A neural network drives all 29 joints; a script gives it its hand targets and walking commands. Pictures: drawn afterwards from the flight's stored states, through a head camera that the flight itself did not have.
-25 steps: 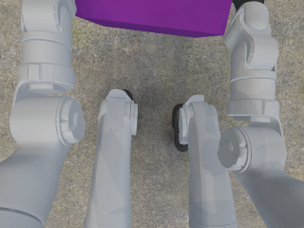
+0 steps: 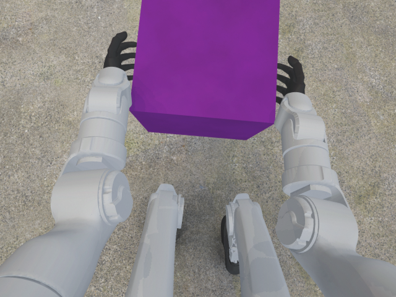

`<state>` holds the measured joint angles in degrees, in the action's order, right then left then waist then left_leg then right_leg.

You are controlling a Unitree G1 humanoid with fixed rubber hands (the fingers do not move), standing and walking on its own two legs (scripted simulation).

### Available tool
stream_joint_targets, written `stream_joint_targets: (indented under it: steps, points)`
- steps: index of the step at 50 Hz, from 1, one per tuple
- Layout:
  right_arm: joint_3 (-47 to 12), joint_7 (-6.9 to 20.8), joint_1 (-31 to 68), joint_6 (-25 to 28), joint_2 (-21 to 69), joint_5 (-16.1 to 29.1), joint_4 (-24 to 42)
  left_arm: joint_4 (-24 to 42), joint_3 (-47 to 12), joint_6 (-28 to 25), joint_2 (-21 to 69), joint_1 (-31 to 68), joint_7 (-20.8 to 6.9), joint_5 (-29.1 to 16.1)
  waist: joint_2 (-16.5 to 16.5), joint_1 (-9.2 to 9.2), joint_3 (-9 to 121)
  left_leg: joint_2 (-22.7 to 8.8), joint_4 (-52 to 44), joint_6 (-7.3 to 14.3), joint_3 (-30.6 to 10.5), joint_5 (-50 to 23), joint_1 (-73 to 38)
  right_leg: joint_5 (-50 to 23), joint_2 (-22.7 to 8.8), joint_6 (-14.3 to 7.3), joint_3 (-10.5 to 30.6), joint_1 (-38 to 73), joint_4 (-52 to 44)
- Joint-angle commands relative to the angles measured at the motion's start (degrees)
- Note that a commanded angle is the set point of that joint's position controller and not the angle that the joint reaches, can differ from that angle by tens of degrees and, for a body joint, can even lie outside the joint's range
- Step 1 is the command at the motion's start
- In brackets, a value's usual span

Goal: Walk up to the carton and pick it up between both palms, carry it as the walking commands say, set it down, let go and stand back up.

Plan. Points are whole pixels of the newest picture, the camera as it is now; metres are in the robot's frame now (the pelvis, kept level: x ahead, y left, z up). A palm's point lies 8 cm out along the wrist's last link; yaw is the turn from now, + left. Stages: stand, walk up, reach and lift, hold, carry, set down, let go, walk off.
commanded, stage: reach and lift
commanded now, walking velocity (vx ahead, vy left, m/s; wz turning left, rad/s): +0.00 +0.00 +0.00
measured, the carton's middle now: (204, 69) +0.57 +0.04 -0.12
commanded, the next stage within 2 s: none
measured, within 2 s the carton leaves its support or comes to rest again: neither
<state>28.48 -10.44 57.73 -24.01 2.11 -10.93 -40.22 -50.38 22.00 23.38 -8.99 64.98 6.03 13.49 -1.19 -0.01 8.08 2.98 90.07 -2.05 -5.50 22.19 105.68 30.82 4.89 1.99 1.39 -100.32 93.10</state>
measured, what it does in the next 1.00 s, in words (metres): rises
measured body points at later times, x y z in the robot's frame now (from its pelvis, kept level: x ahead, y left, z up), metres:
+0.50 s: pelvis +0.05 +0.00 +0.08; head +0.25 +0.02 +0.48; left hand +0.49 +0.20 +0.01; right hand +0.48 -0.14 +0.01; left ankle +0.13 +0.13 -0.51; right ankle +0.09 -0.13 -0.51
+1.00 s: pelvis +0.05 +0.00 +0.14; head +0.20 +0.01 +0.56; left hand +0.46 +0.20 +0.10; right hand +0.45 -0.14 +0.10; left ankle +0.13 +0.13 -0.51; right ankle +0.09 -0.13 -0.51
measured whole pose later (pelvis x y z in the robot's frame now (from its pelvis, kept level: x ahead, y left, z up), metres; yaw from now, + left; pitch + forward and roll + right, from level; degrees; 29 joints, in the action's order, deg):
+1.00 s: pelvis +0.05 +0.00 +0.14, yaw +2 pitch +32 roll -1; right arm 26.8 -6.8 34.1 -22.0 9.7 -16.3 -31.1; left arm -40.3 25.6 21.4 0.1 40.5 0.8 18.5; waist -0.6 0.0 15.2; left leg 2.2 58.6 -1.4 -5.1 17.1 73.2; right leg 24.3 3.8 1.0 3.8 -68.7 61.4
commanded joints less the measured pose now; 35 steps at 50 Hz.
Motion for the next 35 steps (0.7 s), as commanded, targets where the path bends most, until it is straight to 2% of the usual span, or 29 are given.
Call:
stream_joint_targets:
  steps: [1,2,4,5,6,7,8,10,11,12,13,14,15,16,17,19,20,21,22,23,24,25,26,27,28,29,31,34,35]
  points:
    - [-27.2,23.9,43.2,5.4,48.4,7.2,6.7,-3.2,-18.9,-2.4,64.6,21.9,-23.0,-8.0,3.9,1.22,54.9,5.6,-10.0,2.2,6.6,-8.0,-41.2,-8.5,5.0,-2.3,-5.1,15.3,-13.9]
    - [-27.1,23.4,41.8,5.3,48.6,9.4,4.9,-4.5,-18.7,-2.2,61.8,20.2,-23.0,-7.6,8.0,-2.2,50.6,5.1,-12.3,2.2,7.7,-7.0,-42.4,-7.5,4.4,-1.6,-4.3,14.1,-15.8]
    - [-22.1,23.8,37.8,5.1,49.9,7.8,0.3,-4.0,-14.7,-3.3,60.2,19.1,-22.6,-6.8,4.9,-1.66,45.5,5.5,-14.0,3.0,6.6,-7.0,-40.6,-7.1,4.5,-1.4,-3.1,14.8,-18.4]
    - [-21.5,24.1,35.5,4.9,47.5,6.3,0.5,-2.0,-16.6,-3.5,59.8,19.8,-22.8,-7.1,4.5,1.87,44.9,5.3,-14.3,2.2,6.1,-3.0,-37.0,-5.9,5.0,-2.0,-4.8,14.7,-18.0]
    - [-16.5,23.4,30.6,4.0,47.8,2.1,-5.9,-2.2,-10.8,-4.3,56.9,20.7,-23.1,-5.5,-1.4,3.77,38.9,5.0,-13.6,2.2,7.4,-1.1,-30.1,-4.9,4.5,-1.7,-3.6,16.2,-20.8]
    - [-19.4,23.4,33.5,5.4,46.1,4.1,-0.3,-5.3,-12.6,-3.2,60.1,16.7,-23.5,-4.7,4.4,0.82,42.4,4.9,-15.8,2.3,7.3,-4.8,-36.5,-7.5,4.5,-1.8,-3.3,14.6,-20.3]
    - [-20.3,23.5,30.7,5.0,48.6,2.1,-2.2,-4.0,-11.9,-3.8,59.2,16.0,-23.4,-3.8,2.6,-0.27,43.3,5.3,-16.3,2.3,6.7,-4.1,-36.4,-6.2,4.1,-2.0,-2.8,17.5,-21.3]
    - [-24.5,23.9,27.0,5.4,51.7,3.7,-0.6,4.2,-19.5,-5.6,59.6,19.6,-22.5,-7.9,-2.2,2.97,49.4,4.8,-16.7,1.9,4.4,-12.0,-39.5,-15.1,5.4,-1.7,-4.0,22.0,-20.2]
    - [-29.8,23.9,28.2,5.3,54.5,7.6,5.0,8.3,-22.9,-5.4,60.1,17.3,-22.9,-10.2,-2.6,0.96,56.4,4.7,-17.0,2.5,5.4,-15.6,-44.2,-19.2,5.3,-1.0,-3.5,27.3,-21.1]
    - [-28.6,24.4,25.9,5.6,53.9,8.8,3.6,8.2,-24.0,-5.1,60.5,17.9,-22.2,-9.4,3.3,1.12,55.7,5.0,-18.2,2.0,5.9,-16.0,-47.3,-19.5,5.5,-1.1,-3.2,25.0,-21.2]
    - [-30.7,24.5,27.6,7.2,53.4,9.8,6.9,6.6,-25.2,-5.3,62.2,16.0,-22.6,-9.6,2.3,0.02,54.4,5.2,-17.4,2.0,5.5,-18.4,-47.3,-20.0,5.6,-1.4,-3.8,22.1,-21.2]
    - [-31.8,24.3,30.3,6.8,53.7,10.5,5.9,6.0,-21.7,-5.6,59.7,12.7,-22.3,-8.7,-0.1,-3.97,50.5,4.8,-18.5,3.0,5.8,-17.5,-45.1,-18.4,4.6,-0.1,-3.4,23.4,-21.9]
    - [-34.6,24.1,26.7,6.6,57.5,11.1,9.1,14.2,-30.5,-6.1,61.8,18.5,-22.1,-12.3,0.9,0.13,58.4,5.3,-18.2,2.4,5.5,-20.6,-50.8,-22.1,5.7,-0.9,-2.8,27.0,-22.2]
    - [-34.0,24.4,28.8,6.8,55.4,11.0,8.3,7.9,-26.6,-4.7,62.3,13.9,-22.4,-9.5,4.2,-2.69,54.6,5.5,-17.8,2.1,6.4,-15.9,-46.8,-18.0,5.0,-1.4,-2.1,25.1,-22.2]
    - [-36.3,24.6,26.7,7.2,56.4,12.9,9.9,10.9,-29.8,-5.5,63.2,13.7,-21.8,-10.3,6.0,-3.67,58.3,5.1,-18.6,2.1,6.2,-22.2,-53.2,-22.7,4.9,-1.4,-2.0,25.6,-21.9]
    - [-37.6,24.9,25.6,7.2,58.2,11.8,10.8,9.4,-30.0,-5.7,64.7,9.0,-21.6,-10.6,3.1,-4.22,60.1,5.9,-19.2,2.1,5.5,-24.9,-54.1,-24.2,5.3,-1.0,-2.7,27.3,-22.8]
    - [-38.5,24.5,24.3,7.3,56.1,11.2,13.9,10.4,-30.8,-5.6,66.8,9.7,-21.9,-10.9,5.6,-1.55,63.4,6.4,-18.5,1.8,6.8,-26.1,-53.6,-27.2,5.5,-1.4,-2.3,30.8,-23.0]
    - [-40.9,24.3,23.2,7.8,55.5,12.0,16.3,8.4,-31.7,-5.0,69.5,4.9,-21.9,-12.3,3.8,-1.07,64.9,6.3,-18.9,2.0,5.1,-28.3,-58.4,-27.6,5.2,-1.3,-2.9,30.8,-22.8]
    - [-34.5,24.5,22.8,8.3,49.9,9.0,10.3,1.6,-26.9,-5.0,65.5,3.7,-22.1,-8.6,7.3,-1.37,51.5,5.2,-19.0,1.2,5.1,-28.2,-50.9,-25.6,4.6,-1.3,-2.7,20.9,-23.1]
    - [-37.8,24.1,22.1,8.1,53.4,11.2,13.4,6.0,-29.4,-5.3,63.9,4.9,-21.9,-9.9,7.0,-2.0,55.3,5.2,-20.0,2.0,5.6,-24.9,-53.8,-25.1,4.7,-1.4,-1.3,27.9,-25.0]
    - [-35.1,24.4,21.1,8.1,53.3,8.1,10.5,4.8,-27.8,-5.8,65.4,3.4,-21.7,-8.4,2.9,0.91,51.9,5.2,-20.1,1.8,4.6,-23.6,-50.9,-22.7,4.8,-1.4,-3.2,24.1,-24.4]
    - [-39.0,24.6,17.5,7.9,55.5,10.1,12.6,9.4,-31.9,-6.0,67.2,3.1,-21.7,-9.8,4.8,-0.98,56.0,5.8,-20.7,1.5,5.4,-27.7,-57.3,-25.5,5.0,-1.3,-2.8,26.8,-26.1]
    - [-36.7,24.9,16.9,7.5,52.3,8.2,11.2,8.6,-30.1,-6.5,64.1,3.8,-21.5,-10.3,0.2,2.26,53.6,4.8,-21.5,2.1,4.1,-28.8,-57.8,-26.3,5.5,-0.5,-3.8,25.0,-26.7]
    - [-41.1,24.3,13.8,7.2,56.3,10.2,13.7,17.2,-35.7,-6.9,66.0,7.7,-21.6,-12.9,5.1,0.78,65.0,5.9,-22.0,1.3,6.1,-31.7,-61.1,-31.0,5.3,-1.4,-2.1,36.5,-27.5]
    - [-37.3,24.9,13.7,6.9,54.0,7.1,8.8,12.0,-33.1,-6.4,66.1,8.1,-21.9,-11.6,3.9,3.49,56.5,5.5,-21.4,0.6,5.6,-27.7,-53.1,-27.9,5.6,-1.5,-3.3,30.6,-27.2]
    - [-41.6,24.5,17.1,7.9,57.1,10.8,14.9,17.7,-37.1,-6.9,68.8,10.7,-22.0,-14.3,5.5,2.38,64.7,5.9,-22.5,1.1,5.3,-28.9,-60.2,-29.4,5.6,-1.3,-2.6,37.3,-27.5]
    - [-41.5,24.0,17.6,7.7,56.5,10.8,16.9,14.8,-35.0,-6.2,67.5,7.5,-22.3,-14.5,3.7,2.36,63.0,5.7,-23.3,1.6,5.3,-26.3,-59.4,-28.9,4.8,-1.3,-0.9,40.8,-29.8]
    - [-33.0,25.0,15.9,5.9,54.5,5.5,5.6,3.8,-25.8,-4.7,61.1,2.2,-22.7,-7.2,-0.1,0.22,39.8,5.3,-28.0,2.5,5.0,-11.7,-50.2,-14.0,4.5,-0.9,-2.4,30.7,-32.8]
    - [-32.1,25.2,15.9,5.8,55.4,4.6,5.3,4.2,-24.2,-4.7,64.4,3.0,-22.6,-6.9,3.0,-0.2,41.4,5.5,-28.2,2.1,5.5,-9.2,-52.2,-11.0,3.9,-2.1,-1.2,33.2,-32.9]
